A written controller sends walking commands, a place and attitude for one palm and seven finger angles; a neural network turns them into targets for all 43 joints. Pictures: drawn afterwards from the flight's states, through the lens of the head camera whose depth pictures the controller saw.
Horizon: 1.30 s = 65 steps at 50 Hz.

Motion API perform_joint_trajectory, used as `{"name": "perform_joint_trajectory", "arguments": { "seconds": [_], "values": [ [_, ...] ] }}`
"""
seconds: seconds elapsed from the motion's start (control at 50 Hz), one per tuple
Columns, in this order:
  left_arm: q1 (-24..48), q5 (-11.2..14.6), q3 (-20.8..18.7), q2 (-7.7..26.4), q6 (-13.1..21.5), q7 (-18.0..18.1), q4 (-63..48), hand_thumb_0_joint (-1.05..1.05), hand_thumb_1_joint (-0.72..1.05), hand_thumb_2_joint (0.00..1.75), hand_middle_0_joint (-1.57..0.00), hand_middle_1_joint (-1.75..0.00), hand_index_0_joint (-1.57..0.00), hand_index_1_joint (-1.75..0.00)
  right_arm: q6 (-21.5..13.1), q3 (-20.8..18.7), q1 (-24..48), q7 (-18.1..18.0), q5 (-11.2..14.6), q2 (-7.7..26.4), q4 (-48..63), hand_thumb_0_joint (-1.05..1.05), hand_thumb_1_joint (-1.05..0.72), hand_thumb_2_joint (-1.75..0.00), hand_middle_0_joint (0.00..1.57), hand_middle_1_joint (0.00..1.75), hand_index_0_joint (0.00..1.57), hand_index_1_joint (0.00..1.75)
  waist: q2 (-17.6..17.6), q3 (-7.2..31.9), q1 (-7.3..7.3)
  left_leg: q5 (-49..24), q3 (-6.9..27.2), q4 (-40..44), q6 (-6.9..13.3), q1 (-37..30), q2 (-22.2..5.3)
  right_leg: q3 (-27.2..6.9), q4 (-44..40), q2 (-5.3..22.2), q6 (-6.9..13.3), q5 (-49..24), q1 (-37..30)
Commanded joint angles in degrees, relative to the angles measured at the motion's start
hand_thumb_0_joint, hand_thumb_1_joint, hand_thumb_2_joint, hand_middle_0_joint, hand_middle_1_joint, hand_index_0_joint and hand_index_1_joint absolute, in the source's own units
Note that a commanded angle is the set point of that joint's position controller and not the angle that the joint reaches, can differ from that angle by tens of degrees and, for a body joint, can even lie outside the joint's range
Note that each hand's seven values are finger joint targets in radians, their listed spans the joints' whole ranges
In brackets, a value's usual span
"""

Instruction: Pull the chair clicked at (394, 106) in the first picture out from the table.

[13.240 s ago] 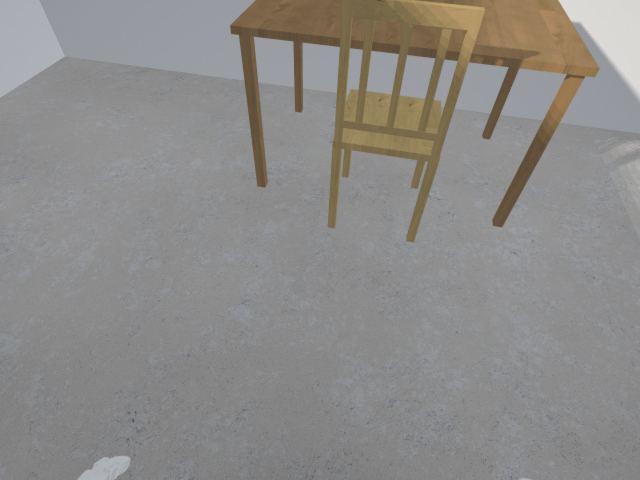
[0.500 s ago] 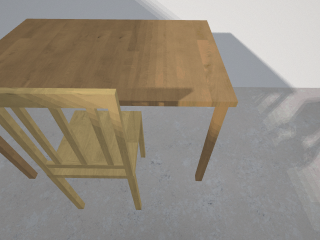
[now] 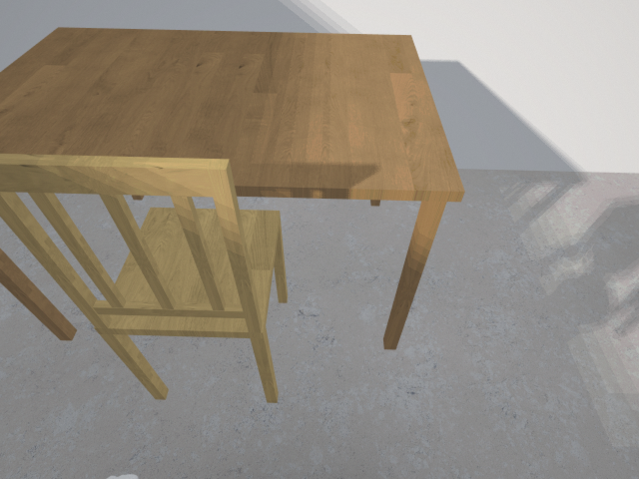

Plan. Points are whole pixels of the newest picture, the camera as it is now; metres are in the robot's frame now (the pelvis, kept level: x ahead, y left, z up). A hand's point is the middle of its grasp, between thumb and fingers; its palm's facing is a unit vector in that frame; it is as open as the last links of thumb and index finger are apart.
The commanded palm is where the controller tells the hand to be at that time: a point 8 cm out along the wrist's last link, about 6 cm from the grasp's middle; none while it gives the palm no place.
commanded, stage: come to a stop and stand still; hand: left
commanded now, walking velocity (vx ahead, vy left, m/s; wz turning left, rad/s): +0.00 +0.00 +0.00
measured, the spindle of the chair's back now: (144, 257) +0.48 +0.33 -0.07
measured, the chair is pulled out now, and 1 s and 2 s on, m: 0.00 0.00 0.00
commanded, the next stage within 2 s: look again from close up in 0.02 s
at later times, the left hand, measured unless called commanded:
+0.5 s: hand out of the picture +0.09 +0.23 -0.15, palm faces -0.04 -0.94 -0.33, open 7.4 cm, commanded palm none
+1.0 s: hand (144, 469) +0.16 +0.24 -0.10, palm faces +0.19 -0.94 -0.29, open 7.4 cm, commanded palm +0.12 +0.27 -0.06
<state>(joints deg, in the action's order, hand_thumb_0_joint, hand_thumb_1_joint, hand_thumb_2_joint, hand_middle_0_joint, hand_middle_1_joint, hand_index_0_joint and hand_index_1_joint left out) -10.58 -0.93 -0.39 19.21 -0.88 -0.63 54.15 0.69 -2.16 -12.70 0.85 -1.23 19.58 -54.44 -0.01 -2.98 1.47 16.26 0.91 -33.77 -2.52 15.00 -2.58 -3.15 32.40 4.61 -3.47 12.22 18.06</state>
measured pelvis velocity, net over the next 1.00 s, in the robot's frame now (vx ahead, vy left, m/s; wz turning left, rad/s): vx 0.03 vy -0.01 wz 0.00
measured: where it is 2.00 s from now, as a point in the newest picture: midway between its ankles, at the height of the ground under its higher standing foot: outside the picture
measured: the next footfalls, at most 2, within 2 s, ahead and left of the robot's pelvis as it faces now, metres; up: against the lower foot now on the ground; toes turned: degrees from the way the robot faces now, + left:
none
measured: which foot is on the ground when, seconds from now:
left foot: down 0.00-1.00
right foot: down 0.00-1.00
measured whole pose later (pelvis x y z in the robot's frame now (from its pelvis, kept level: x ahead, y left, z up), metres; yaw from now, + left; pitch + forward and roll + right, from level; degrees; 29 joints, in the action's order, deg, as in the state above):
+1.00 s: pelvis +0.03 -0.01 +0.01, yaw +0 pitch -2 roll +1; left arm -16.0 3.1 -8.9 16.1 1.5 -0.2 36.4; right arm -5.2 -2.1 -13.8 -2.2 0.5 16.7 -54.3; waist -0.5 -3.1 -0.4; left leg 15.2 0.8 -27.5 -3.6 10.1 -3.0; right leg -2.6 29.4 4.4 -3.3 12.6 14.6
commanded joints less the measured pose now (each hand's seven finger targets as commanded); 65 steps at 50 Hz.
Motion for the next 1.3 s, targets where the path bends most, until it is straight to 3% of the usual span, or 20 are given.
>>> {"name": "perform_joint_trajectory", "arguments": {
  "seconds": [0.0, 0.28, 0.46, 0.7, 0.88, 0.9, 0.92, 0.94, 0.96, 0.98, 1.0, 1.02, 1.04, 1.06, 1.1, 1.14, 1.16, 1.2, 1.24, 1.28],
  "values": [
    [2.3, 0.1, -2.9, 11.0, 1.8, 0.9, -3.6, 0.0, 0.9, 0.9, -0.2, -0.3, -0.2, -0.3, -1.7, -2.5, 2.6, -0.8, 0.2, 10.3, 3.2, 0.0, -0.9, -0.9, 0.2, 0.3, 0.2, 0.3, -0.1, 2.0, -0.72, 5.8, 3.3, 9.4, 3.9, 2.7, -1.9, -2.4, -8.5, 1.0, 4.8, 10.4, -1.6],
    [1.3, 0.2, -2.6, 10.4, 2.3, 1.6, 0.3, 0.0, 0.9, 0.9, -0.2, -0.3, -0.2, -0.3, -2.0, -2.3, 2.3, -0.9, 0.7, 9.7, -1.7, 0.0, -0.9, -0.9, 0.2, 0.3, 0.2, 0.3, -1.1, 3.2, -0.68, -3.0, 2.1, 9.8, 3.2, -1.5, -2.6, -1.9, -8.8, 1.7, 4.2, 1.1, -3.6],
    [2.7, 0.1, -2.5, 10.4, 2.3, 1.7, 1.5, 0.0, 0.9, 0.9, -0.2, -0.3, -0.2, -0.3, -2.0, -2.2, 4.7, -0.9, 0.7, 10.1, -2.9, 0.0, -0.9, -0.9, 0.2, 0.3, 0.2, 0.3, 0.6, 2.5, -0.76, -3.3, 2.2, 11.7, 3.0, -2.2, -3.1, -1.7, -9.6, 1.5, 4.0, -0.3, -4.5],
    [3.9, 0.0, -2.3, 10.7, 2.3, 1.5, 2.5, 0.0, 0.9, 0.9, -0.2, -0.3, -0.2, -0.3, -1.9, -1.7, 6.6, -0.8, 0.6, 10.4, -3.9, 0.0, -0.9, -0.9, 0.2, 0.3, 0.2, 0.3, -0.5, 2.3, -0.81, -3.9, 1.6, 12.9, 2.6, -3.4, -3.0, -1.7, -11.1, 1.7, 3.7, -1.7, -5.6],
    [3.7, 0.1, -2.3, 10.4, 2.4, 1.6, 3.2, 0.0, 0.9, 0.9, -0.2, -0.3, -0.2, -0.3, -2.1, -1.4, 6.4, -0.9, 0.8, 10.3, -4.9, 0.0, -0.9, -0.9, 0.2, 0.3, 0.2, 0.3, -0.7, 4.8, -0.84, -8.9, 1.1, 12.7, 2.5, -5.5, -3.4, -1.2, -10.5, 1.9, 3.8, -8.1, -8.3],
    [-3.7, 0.6, -1.4, 4.5, 2.7, 3.9, 5.1, 0.0, 0.9, 0.9, -0.2, -0.3, -0.2, -0.3, -2.4, -1.1, 2.6, -1.0, 1.4, 5.0, -2.0, 0.0, -0.9, -0.9, 0.2, 0.3, 0.2, 0.3, -2.8, 11.1, -1.34, -7.9, -4.6, 3.0, 0.6, -4.5, -5.3, -1.3, -6.7, 4.8, 2.7, -20.3, -12.7],
    [35.3, 7.2, -25.3, 25.4, 15.9, 3.1, -70.4, 0.0, 0.88, 0.89, -0.2, -0.3, -0.2, -0.3, -9.5, -2.5, 3.5, -3.4, 2.7, 5.3, 15.3, 0.0, -0.9, -0.9, 0.2, 0.3, 0.2, 0.3, 2.3, 27.7, 0.36, -18.7, -2.7, 10.1, 2.4, -8.0, 3.6, 6.1, -2.5, -2.3, 5.9, -20.3, -14.8],
    [13.6, 5.1, -25.3, 25.4, 15.6, 2.8, -59.4, 0.0, 0.85, 0.88, -0.2, -0.29, -0.2, -0.29, -13.8, -1.7, 3.3, -5.8, 2.3, 2.5, 13.8, 0.0, -0.9, -0.9, 0.2, 0.3, 0.2, 0.3, 10.2, 22.8, -3.23, -20.6, -7.3, 10.0, 2.6, -13.9, 3.1, 7.1, -0.7, -3.8, 6.1, -14.7, -12.6],
    [2.5, 7.2, -17.7, 13.6, 14.3, 2.7, -50.5, 0.0, 0.83, 0.87, -0.19, -0.29, -0.19, -0.29, -15.6, -1.9, 6.0, -6.1, 2.4, 3.5, 14.6, 0.0, -0.9, -0.9, 0.2, 0.3, 0.2, 0.3, 10.8, 16.2, -3.36, -16.3, -5.4, 8.5, 1.7, -5.1, 3.7, 9.4, -1.5, -3.8, 6.0, -7.2, -9.5],
    [-9.8, 10.4, -12.6, -1.1, 10.9, 1.2, -39.7, 0.0, 0.81, 0.86, -0.19, -0.29, -0.19, -0.29, -16.2, -2.6, 5.0, -5.4, 3.8, -0.1, 14.2, 0.0, -0.9, -0.9, 0.2, 0.3, 0.2, 0.3, 4.8, 7.1, -1.57, -9.7, -5.2, 7.7, 1.4, -1.2, 3.4, 9.5, -3.1, -4.0, 4.7, -2.4, -3.0],
    [-4.1, 12.1, -12.1, -2.6, 13.5, -1.1, -46.2, 0.0, 0.78, 0.85, -0.19, -0.28, -0.19, -0.28, -17.5, -3.1, 5.4, -4.8, 3.6, 1.4, 17.6, 0.0, -0.9, -0.9, 0.2, 0.3, 0.2, 0.3, 3.6, 1.0, -0.97, -4.4, -3.6, 6.1, 1.4, 3.8, 3.7, 9.1, -2.7, -3.5, 3.9, 1.0, 1.6],
    [-8.0, 13.0, -15.6, -0.7, 17.3, -3.4, -41.4, 0.0, 0.76, 0.84, -0.19, -0.28, -0.19, -0.28, -18.3, -4.2, 4.5, -4.7, 3.2, 1.6, 17.8, 0.0, -0.9, -0.9, 0.2, 0.3, 0.2, 0.3, -2.0, -0.6, -1.18, 0.3, -3.7, 3.2, 1.4, 7.9, 3.6, 9.0, -1.8, -3.7, 3.5, 6.8, 5.6],
    [-14.7, 14.6, -16.4, -2.9, 21.0, -6.6, -36.0, 0.0, 0.74, 0.83, -0.18, -0.27, -0.18, -0.27, -19.2, -4.5, 4.4, -4.1, 3.1, 1.7, 19.3, 0.0, -0.9, -0.9, 0.2, 0.3, 0.2, 0.3, -4.4, -3.6, -3.05, 2.8, -3.5, 0.8, 1.1, 12.9, 4.3, 8.6, -0.4, -3.7, 3.9, 10.3, 7.7],
    [-17.3, 15.7, -16.8, -3.6, 25.0, -9.7, -32.6, 0.0, 0.71, 0.82, -0.18, -0.27, -0.18, -0.27, -20.0, -4.2, 3.9, -3.5, 2.7, 1.3, 20.1, 0.0, -0.9, -0.9, 0.2, 0.3, 0.2, 0.3, -10.3, -2.1, -3.41, 4.9, -3.2, -2.9, 1.1, 17.3, 4.4, 8.4, 2.8, -3.7, 3.7, 13.8, 12.0],
    [-19.3, 18.4, -18.7, -3.8, 33.2, -16.6, -29.4, 0.0, 0.67, 0.8, -0.18, -0.26, -0.18, -0.26, -21.4, -4.8, 4.1, -2.7, 2.5, 1.4, 22.4, 0.0, -0.9, -0.9, 0.2, 0.3, 0.2, 0.3, -13.4, 1.6, -4.68, 7.4, -3.3, -10.5, 1.1, 24.1, 4.5, 6.7, 9.1, -3.5, 4.0, 17.9, 18.1],
    [-17.4, 20.1, -21.1, -0.5, 39.2, -23.9, -29.2, 0.0, 0.62, 0.78, -0.17, -0.26, -0.17, -0.26, -22.8, -5.2, 3.7, -1.7, 2.6, 1.9, 24.7, 0.0, -0.9, -0.9, 0.2, 0.3, 0.2, 0.3, -8.3, 5.8, -5.49, 6.2, -3.3, -16.6, 1.3, 27.8, 4.5, 4.5, 15.3, -2.7, 5.1, 16.3, 20.6],
    [-14.5, 20.7, -21.4, 1.3, 41.4, -27.5, -33.1, 0.0, 0.6, 0.77, -0.17, -0.25, -0.17, -0.25, -23.5, -5.1, 3.9, -1.5, 2.2, 2.6, 26.4, 0.0, -0.9, -0.9, 0.2, 0.3, 0.2, 0.3, -5.9, 10.1, -5.13, 6.4, -3.4, -19.5, 1.7, 29.4, 4.7, 3.6, 17.7, -2.2, 5.2, 15.9, 21.7],
    [-10.3, 22.2, -24.4, 5.6, 42.9, -32.6, -38.2, 0.0, 0.55, 0.75, -0.16, -0.25, -0.16, -0.25, -24.7, -4.9, 3.7, -1.8, 2.3, 2.7, 29.0, 0.0, -0.9, -0.9, 0.2, 0.3, 0.2, 0.3, -3.6, 18.4, -4.97, 5.2, -3.4, -25.3, 2.8, 32.3, 4.5, 1.1, 22.2, -1.9, 5.1, 14.7, 22.8],
    [-5.0, 25.2, -27.4, 9.3, 42.4, -34.2, -49.0, 0.0, 0.5, 0.73, -0.16, -0.24, -0.16, -0.24, -25.0, -4.3, 3.4, -2.6, 1.8, 2.7, 31.0, 0.0, -0.9, -0.9, 0.2, 0.3, 0.2, 0.3, 0.2, 24.3, -5.15, 4.6, -3.1, -29.5, 3.4, 33.9, 4.1, 0.3, 26.1, -2.5, 5.0, 15.6, 24.0],
    [-3.3, 27.2, -25.7, 7.2, 41.2, -34.1, -58.5, 0.0, 0.46, 0.71, -0.16, -0.23, -0.16, -0.23, -25.0, -3.9, 3.8, -3.2, 2.0, 2.2, 32.1, 0.0, -0.9, -0.9, 0.2, 0.3, 0.2, 0.3, 4.2, 27.3, -4.42, 4.1, -2.3, -30.8, 3.8, 32.2, 3.5, 1.6, 28.8, -3.5, 4.8, 13.6, 25.7]
  ]
}}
